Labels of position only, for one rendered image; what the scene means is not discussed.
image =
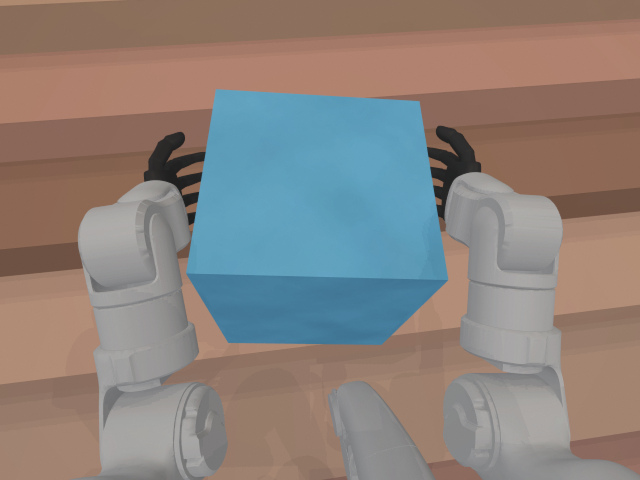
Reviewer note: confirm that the carton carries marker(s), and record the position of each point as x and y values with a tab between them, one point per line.
316	220

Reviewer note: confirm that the robot left forearm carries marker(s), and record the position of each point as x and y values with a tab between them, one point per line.
129	257

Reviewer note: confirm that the robot right forearm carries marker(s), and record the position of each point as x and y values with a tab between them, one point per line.
514	242

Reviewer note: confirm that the right robot upper arm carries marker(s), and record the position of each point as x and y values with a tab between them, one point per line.
511	426

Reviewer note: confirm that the right robot hand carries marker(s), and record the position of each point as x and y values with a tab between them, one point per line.
456	165

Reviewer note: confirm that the right robot thigh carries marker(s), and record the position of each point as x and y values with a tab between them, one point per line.
382	448

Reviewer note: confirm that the left robot hand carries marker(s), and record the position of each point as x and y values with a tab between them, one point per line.
158	169

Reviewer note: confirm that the right robot shin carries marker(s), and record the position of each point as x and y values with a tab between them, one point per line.
348	459

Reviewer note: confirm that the left robot upper arm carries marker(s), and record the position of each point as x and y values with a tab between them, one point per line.
170	432

